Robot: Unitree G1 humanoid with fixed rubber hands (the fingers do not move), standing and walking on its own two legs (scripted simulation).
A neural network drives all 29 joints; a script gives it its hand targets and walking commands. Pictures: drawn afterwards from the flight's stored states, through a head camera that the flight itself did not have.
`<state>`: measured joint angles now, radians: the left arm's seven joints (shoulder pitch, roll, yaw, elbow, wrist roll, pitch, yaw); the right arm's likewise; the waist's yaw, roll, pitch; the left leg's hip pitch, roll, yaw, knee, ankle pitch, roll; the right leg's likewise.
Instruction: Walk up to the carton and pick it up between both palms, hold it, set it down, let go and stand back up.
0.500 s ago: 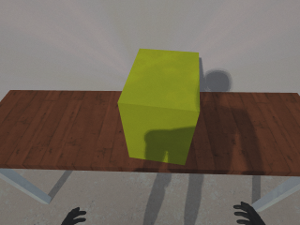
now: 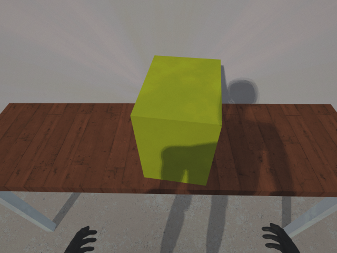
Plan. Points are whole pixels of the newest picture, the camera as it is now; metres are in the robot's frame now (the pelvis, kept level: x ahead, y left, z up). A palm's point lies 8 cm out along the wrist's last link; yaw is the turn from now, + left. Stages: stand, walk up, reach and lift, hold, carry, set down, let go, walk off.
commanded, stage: walk up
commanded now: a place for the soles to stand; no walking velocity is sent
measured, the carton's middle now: (180, 121) +0.49 -0.01 +0.02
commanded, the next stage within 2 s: reach and lift in 0.46 s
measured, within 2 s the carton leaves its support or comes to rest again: neither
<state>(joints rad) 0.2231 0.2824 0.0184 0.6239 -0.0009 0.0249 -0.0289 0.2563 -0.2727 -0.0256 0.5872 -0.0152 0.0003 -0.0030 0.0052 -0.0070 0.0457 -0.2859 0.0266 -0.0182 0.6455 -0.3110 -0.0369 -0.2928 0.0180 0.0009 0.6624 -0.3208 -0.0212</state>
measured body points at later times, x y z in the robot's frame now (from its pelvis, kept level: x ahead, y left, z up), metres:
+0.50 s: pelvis -0.01 +0.01 +0.00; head +0.00 +0.01 +0.45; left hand +0.13 +0.27 -0.10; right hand +0.13 -0.26 -0.09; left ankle +0.02 +0.14 -0.72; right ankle +0.02 -0.11 -0.72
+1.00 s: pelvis +0.02 +0.01 +0.02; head -0.01 +0.04 +0.46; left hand +0.19 +0.25 -0.07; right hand +0.17 -0.22 -0.04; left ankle +0.02 +0.14 -0.72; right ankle +0.02 -0.11 -0.72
